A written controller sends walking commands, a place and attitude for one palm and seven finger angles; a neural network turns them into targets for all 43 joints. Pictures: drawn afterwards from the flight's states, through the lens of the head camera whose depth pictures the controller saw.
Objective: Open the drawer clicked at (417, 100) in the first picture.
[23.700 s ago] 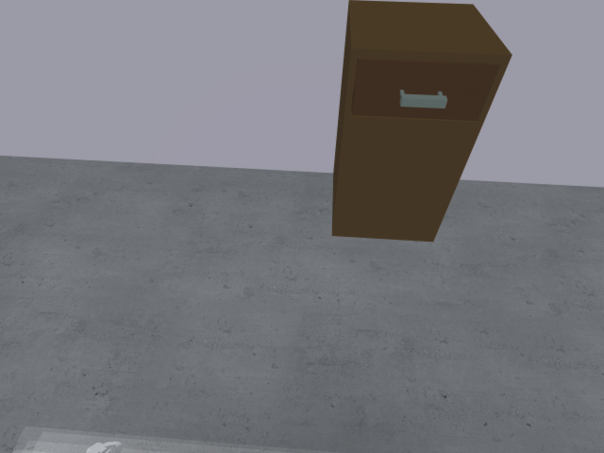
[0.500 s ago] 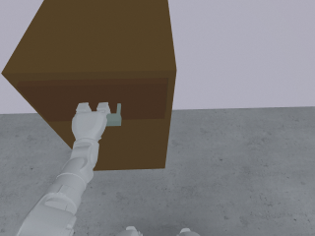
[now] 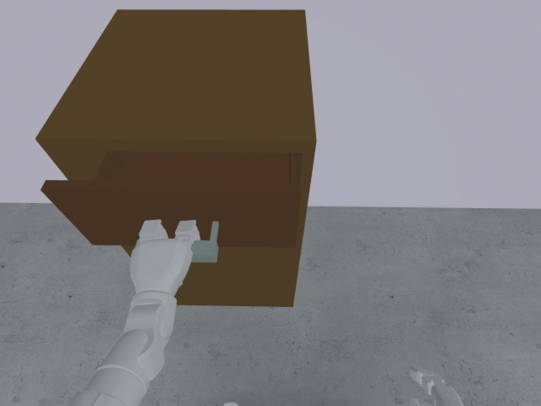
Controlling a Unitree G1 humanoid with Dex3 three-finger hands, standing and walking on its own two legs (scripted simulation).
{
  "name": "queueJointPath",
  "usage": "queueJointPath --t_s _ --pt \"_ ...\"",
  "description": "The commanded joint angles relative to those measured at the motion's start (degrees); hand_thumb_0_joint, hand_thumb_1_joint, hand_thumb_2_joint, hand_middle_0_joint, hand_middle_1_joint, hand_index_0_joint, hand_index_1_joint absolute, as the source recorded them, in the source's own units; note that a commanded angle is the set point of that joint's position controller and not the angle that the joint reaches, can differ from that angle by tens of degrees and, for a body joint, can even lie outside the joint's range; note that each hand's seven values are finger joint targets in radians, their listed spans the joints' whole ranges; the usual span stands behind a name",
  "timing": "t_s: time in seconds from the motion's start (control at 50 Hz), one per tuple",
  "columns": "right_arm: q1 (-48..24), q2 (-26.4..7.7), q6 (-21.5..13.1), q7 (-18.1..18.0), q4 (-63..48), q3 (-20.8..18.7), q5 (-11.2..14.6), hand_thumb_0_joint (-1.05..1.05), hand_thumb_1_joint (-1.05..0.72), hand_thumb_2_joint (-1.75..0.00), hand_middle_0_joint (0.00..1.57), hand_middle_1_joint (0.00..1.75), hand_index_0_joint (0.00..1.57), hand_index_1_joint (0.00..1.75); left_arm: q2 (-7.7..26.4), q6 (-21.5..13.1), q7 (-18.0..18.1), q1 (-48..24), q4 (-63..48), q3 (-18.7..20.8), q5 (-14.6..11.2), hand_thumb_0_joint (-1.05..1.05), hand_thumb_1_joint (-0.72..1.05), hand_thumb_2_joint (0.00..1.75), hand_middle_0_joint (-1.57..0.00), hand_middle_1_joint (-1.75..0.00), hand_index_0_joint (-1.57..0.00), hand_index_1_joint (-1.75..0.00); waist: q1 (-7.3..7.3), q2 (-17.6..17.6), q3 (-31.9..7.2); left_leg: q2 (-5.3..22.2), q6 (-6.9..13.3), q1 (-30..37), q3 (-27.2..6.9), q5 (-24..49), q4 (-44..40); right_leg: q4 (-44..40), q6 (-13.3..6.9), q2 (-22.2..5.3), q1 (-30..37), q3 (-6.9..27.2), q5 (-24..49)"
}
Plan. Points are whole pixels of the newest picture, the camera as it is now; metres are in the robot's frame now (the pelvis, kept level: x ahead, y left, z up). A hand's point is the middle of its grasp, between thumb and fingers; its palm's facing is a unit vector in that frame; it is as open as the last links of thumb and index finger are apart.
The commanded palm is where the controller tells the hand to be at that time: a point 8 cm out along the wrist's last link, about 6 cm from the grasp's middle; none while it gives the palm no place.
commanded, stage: pull the drawer open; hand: left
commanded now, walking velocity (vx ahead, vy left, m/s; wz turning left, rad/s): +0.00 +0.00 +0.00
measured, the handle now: (179, 238) +0.38 +0.18 -0.02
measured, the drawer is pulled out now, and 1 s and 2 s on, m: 0.08 0.20 0.30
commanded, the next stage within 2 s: open the thumb to release the handle in 2.00 s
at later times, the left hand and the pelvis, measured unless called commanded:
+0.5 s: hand (167, 312) +0.26 +0.18 -0.04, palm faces -0.02 -0.09 -1.00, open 5.9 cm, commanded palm +0.23 +0.16 +0.01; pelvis -0.01 -0.01 +0.00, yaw +0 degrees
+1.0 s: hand (160, 350) +0.21 +0.17 -0.04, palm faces -0.02 -0.12 -0.99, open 6.0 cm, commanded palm +0.17 +0.17 +0.01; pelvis -0.02 -0.02 -0.01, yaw +0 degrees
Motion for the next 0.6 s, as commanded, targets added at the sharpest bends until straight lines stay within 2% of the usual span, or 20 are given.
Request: queueJointPath --t_s 0.0,0.02,0.1,0.14,0.18,0.2,0.22,0.24,0.28,0.3,0.32,0.36,0.4,0.42,0.46,0.48,0.5,0.52,0.54,0.58 --pt "-0.14 -6.83 -1.51 -0.55 -7.14 -2.01 -0.11 0.0 -0.9 -0.9 0.2 0.3 0.2 0.3 2.96 -0.29 2.02 -4.71 -12.57 1.24 -0.2 0.0 0.9 0.9 -0.4 -1.35 -0.4 -1.35 0.12 -2.22 -17.91 -0.16 -0.23 17.6 -2.82 35.31 -2.52 -3.34 -0.64 0.25 7.51 0.06 32.01" --pt "-0.09 -6.86 -1.58 -0.52 -7.32 -2.04 -0.06 0.0 -0.9 -0.9 0.2 0.3 0.2 0.3 2.2 -0.21 1.91 -3.31 -12.34 0.46 -0.3 0.0 0.9 0.9 -0.4 -1.35 -0.4 -1.35 -0.05 -2.41 -16.05 -0.2 -0.19 17.39 -2.95 34.58 -2.71 -3.61 -0.77 0.38 7.15 -0.13 31.2" --pt "-1.15 -6.61 -1.67 -0.37 -8.05 -1.7 -0.16 0.0 -0.9 -0.9 0.2 0.3 0.2 0.3 2.47 -0.59 1.95 -2.23 -14.99 0.33 -0.14 0.0 0.9 0.9 -0.4 -1.35 -0.4 -1.35 0.48 -2.6 -17.02 -0.34 -0.22 16.95 -2.93 32.07 -2.87 -3.31 -0.85 0.27 7.3 -0.04 29.34" --pt "-1.54 -6.53 -1.87 -0.33 -8.3 -1.67 -0.2 0.0 -0.9 -0.9 0.2 0.3 0.2 0.3 2.3 -0.86 1.97 -0.41 -15.94 0.18 -0.17 0.0 0.9 0.9 -0.4 -1.35 -0.4 -1.35 0.64 -2.14 -15.91 -0.53 -0.18 16.55 -2.65 31.08 -2.9 -3.43 -0.95 0.32 7.17 -0.02 29.1" --pt "-1.66 -6.7 -1.99 -0.41 -8.32 -1.61 -0.23 0.0 -0.9 -0.9 0.2 0.3 0.2 0.3 3.19 -0.9 2.03 1.61 -15.83 1.25 -0.43 0.0 0.9 0.9 -0.4 -1.35 -0.4 -1.35 0.75 -3.26 -15.42 -0.64 -0.21 15.71 -2.73 30.23 -2.91 -3.48 -1.12 0.36 8.05 0.32 29.4" --pt "-1.97 -6.42 -1.99 -0.29 -8.57 -1.46 -0.3 0.0 -0.9 -0.9 0.2 0.3 0.2 0.3 3.03 -1.17 2.2 1.33 -17.6 0.84 0.01 0.0 0.9 0.9 -0.4 -1.35 -0.4 -1.35 0.94 -2.63 -16.28 -0.58 -0.25 16.03 -2.77 30.2 -2.85 -3.08 -1.02 0.28 7.55 0.31 28.98" --pt "-1.99 -6.37 -2.09 -0.29 -8.89 -1.59 -0.22 0.0 -0.9 -0.9 0.2 0.3 0.2 0.3 2.63 -1.19 2.31 3.8 -17.82 0.66 -0.23 0.0 0.9 0.9 -0.4 -1.35 -0.4 -1.35 1.21 -2.15 -15.58 -0.72 -0.19 16.14 -2.75 30.17 -2.9 -3.23 -1.16 0.31 7.83 0.29 28.75" --pt "-2.34 -6.32 -2.07 -0.1 -8.83 -1.4 -0.35 0.0 -0.9 -0.9 0.2 0.3 0.2 0.3 2.08 -1.21 2.35 2.77 -18.47 -0.32 -0.07 0.0 0.9 0.9 -0.4 -1.35 -0.4 -1.35 0.74 -2.62 -15.28 -0.61 -0.18 15.85 -2.83 29.37 -2.85 -3.21 -1.06 0.23 7.05 0.13 28.13" --pt "-2.6 -6.54 -2.13 -0.08 -9.03 -1.41 -0.3 0.0 -0.9 -0.9 0.2 0.3 0.2 0.3 2.63 -1.15 2.42 4.86 -18.41 0.48 -0.21 0.0 0.9 0.9 -0.4 -1.35 -0.4 -1.35 0.96 -2.66 -13.55 -0.62 -0.31 15.3 -3.07 28.69 -3.11 -3.35 -1.34 0.4 6.79 0.18 27.16" --pt "-3.0 -6.24 -2.12 0.08 -9.3 -1.36 -0.37 0.0 -0.9 -0.9 0.2 0.3 0.2 0.3 1.73 -1.25 2.47 4.46 -19.87 -0.54 -0.1 0.0 0.9 0.9 -0.4 -1.35 -0.4 -1.35 0.89 -2.49 -14.64 -0.61 -0.18 15.71 -2.87 28.34 -2.85 -3.22 -1.13 0.23 6.55 0.2 26.97" --pt "-2.62 -6.27 -2.2 0.0 -9.33 -1.56 -0.28 0.0 -0.9 -0.9 0.2 0.3 0.2 0.3 2.28 -1.25 2.58 6.0 -19.57 0.16 -0.06 0.0 0.9 0.9 -0.4 -1.35 -0.4 -1.35 0.98 -3.3 -14.05 -0.66 -0.17 15.61 -3.0 28.14 -2.76 -3.2 -1.21 0.36 6.62 0.15 26.68" --pt "-2.95 -6.19 -2.27 0.2 -9.62 -1.51 -0.42 0.0 -0.9 -0.9 0.2 0.3 0.2 0.3 1.08 -1.35 2.69 6.38 -21.41 -1.42 -0.05 0.0 0.9 0.9 -0.4 -1.35 -0.4 -1.35 0.8 -2.76 -14.45 -0.68 -0.12 15.84 -3.1 27.79 -2.68 -2.98 -1.24 0.3 6.37 0.13 26.21" --pt "-3.71 -6.06 -2.34 0.3 -9.93 -1.26 -0.42 0.0 -0.9 -0.9 0.2 0.3 0.2 0.3 2.04 -1.52 2.8 8.58 -22.24 -0.47 -0.03 0.0 0.9 0.9 -0.4 -1.35 -0.4 -1.35 1.38 -2.74 -15.01 -0.7 -0.25 15.71 -3.1 27.54 -2.64 -2.8 -1.21 0.22 6.51 0.36 25.94" --pt "-3.6 -6.11 -2.39 0.26 -10.01 -1.4 -0.33 0.0 -0.9 -0.9 0.2 0.3 0.2 0.3 1.41 -1.47 2.74 9.5 -22.27 -1.07 -0.2 0.0 0.9 0.9 -0.4 -1.35 -0.4 -1.35 1.14 -2.7 -13.29 -0.7 -0.2 15.58 -3.15 26.54 -2.84 -3.08 -1.32 0.34 6.01 0.17 25.01" --pt "-3.85 -6.11 -2.48 0.26 -10.24 -1.33 -0.42 0.0 -0.9 -0.9 0.2 0.3 0.2 0.3 1.77 -1.6 2.87 10.16 -23.08 -0.81 -0.25 0.0 0.9 0.9 -0.4 -1.35 -0.4 -1.35 1.24 -3.96 -13.15 -1.02 -0.06 14.48 -2.85 24.08 -2.87 -3.24 -1.28 0.26 6.51 0.32 24.05" --pt "-4.31 -6.26 -2.58 0.18 -10.44 -1.23 -0.49 0.0 -0.9 -0.9 0.2 0.3 0.2 0.3 3.08 -1.79 3.0 11.02 -23.94 0.4 -0.16 0.0 0.9 0.9 -0.4 -1.35 -0.4 -1.35 1.6 -3.25 -13.16 -1.06 -0.23 14.31 -2.89 24.4 -2.91 -3.18 -1.52 0.32 6.85 0.8 24.6" --pt "-4.79 -5.94 -2.56 0.37 -10.55 -0.94 -0.53 0.0 -0.9 -0.9 0.2 0.3 0.2 0.3 1.9 -1.82 3.03 10.75 -24.36 -0.94 -0.04 0.0 0.9 0.9 -0.4 -1.35 -0.4 -1.35 1.34 -2.96 -13.36 -1.07 -0.14 14.5 -2.92 24.05 -2.7 -2.94 -1.31 0.11 6.06 0.62 24.24" --pt "-4.68 -5.97 -2.57 0.23 -10.64 -1.12 -0.42 0.0 -0.9 -0.9 0.2 0.3 0.2 0.3 2.12 -1.83 3.06 11.87 -24.14 -0.59 -0.05 0.0 0.9 0.9 -0.4 -1.35 -0.4 -1.35 1.42 -2.53 -11.66 -1.16 -0.22 14.22 -2.91 23.15 -2.85 -3.12 -1.48 0.24 5.7 0.5 23.23" --pt "-4.98 -6.03 -2.6 0.33 -10.57 -0.85 -0.59 0.0 -0.9 -0.9 0.2 0.3 0.2 0.3 2.22 -1.81 3.12 10.91 -24.34 -0.73 0.08 0.0 0.9 0.9 -0.4 -1.35 -0.4 -1.35 1.26 -3.4 -12.04 -1.2 -0.13 13.78 -2.79 22.25 -2.74 -3.07 -1.32 0.13 5.42 0.48 22.84" --pt "-5.38 -6.12 -2.69 0.14 -10.85 -0.87 -0.59 0.0 -0.9 -0.9 0.2 0.3 0.2 0.3 3.56 -1.91 3.33 12.34 -25.05 0.71 0.17 0.0 0.9 0.9 -0.4 -1.35 -0.4 -1.35 1.73 -2.63 -11.89 -1.38 -0.26 13.48 -2.83 21.98 -2.75 -3.06 -1.62 0.26 6.02 1.17 23.15"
